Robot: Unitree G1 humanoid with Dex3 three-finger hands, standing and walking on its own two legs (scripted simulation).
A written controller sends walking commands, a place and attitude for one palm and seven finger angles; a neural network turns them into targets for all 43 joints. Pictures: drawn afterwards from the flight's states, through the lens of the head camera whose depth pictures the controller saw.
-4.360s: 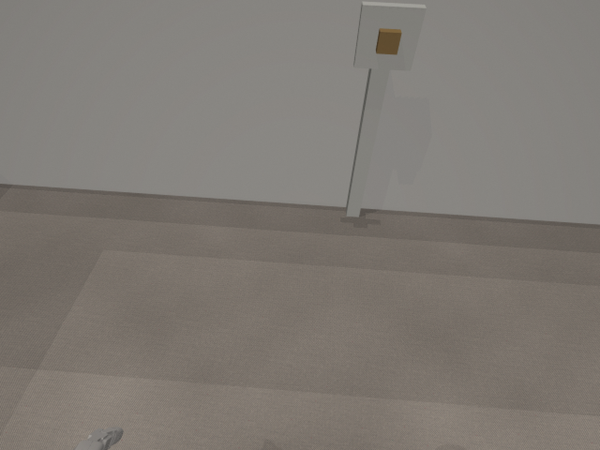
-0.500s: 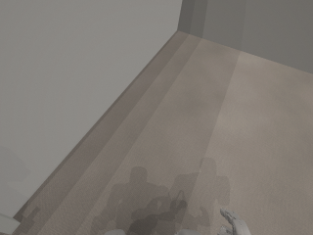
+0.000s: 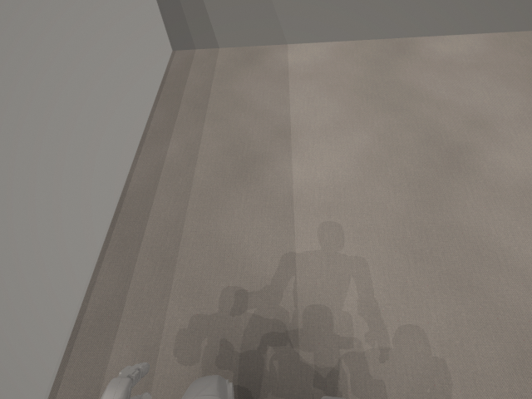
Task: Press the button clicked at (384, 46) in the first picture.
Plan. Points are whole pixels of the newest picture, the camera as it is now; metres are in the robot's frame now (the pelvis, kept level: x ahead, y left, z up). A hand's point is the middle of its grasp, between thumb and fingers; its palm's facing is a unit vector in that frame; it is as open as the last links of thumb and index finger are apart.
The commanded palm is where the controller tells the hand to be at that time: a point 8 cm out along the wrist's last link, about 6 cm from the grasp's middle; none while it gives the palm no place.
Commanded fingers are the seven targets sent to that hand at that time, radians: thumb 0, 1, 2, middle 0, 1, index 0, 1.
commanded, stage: walk to a spot facing it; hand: left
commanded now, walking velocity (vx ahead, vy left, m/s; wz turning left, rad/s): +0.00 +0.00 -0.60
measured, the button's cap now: out of the picture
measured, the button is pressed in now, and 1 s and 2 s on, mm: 0 0 0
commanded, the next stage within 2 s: turn to face it in 1.26 s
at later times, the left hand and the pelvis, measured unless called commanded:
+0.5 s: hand out of the picture +0.11 +0.24 -0.17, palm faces -0.23 -0.95 -0.20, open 7.4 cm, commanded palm none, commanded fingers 0.00 0.90 0.90 -0.20 -0.30 -0.20 -0.30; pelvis -0.01 +0.06 +0.01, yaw -18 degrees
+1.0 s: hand (223, 385) +0.16 +0.09 -0.13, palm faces -0.54 -0.79 -0.30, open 7.4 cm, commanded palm none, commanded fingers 0.00 0.90 0.90 -0.20 -0.30 -0.20 -0.30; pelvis -0.05 -0.01 +0.01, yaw -35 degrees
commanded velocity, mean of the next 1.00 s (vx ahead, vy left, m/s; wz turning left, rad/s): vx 0.04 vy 0.00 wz -0.59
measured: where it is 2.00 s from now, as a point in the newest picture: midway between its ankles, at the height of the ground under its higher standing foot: outside the picture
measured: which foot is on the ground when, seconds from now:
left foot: up 0.00-0.30, down 0.32-0.80, up 0.82-1.00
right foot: down 0.00-0.32, up 0.34-0.78, down 0.80-1.00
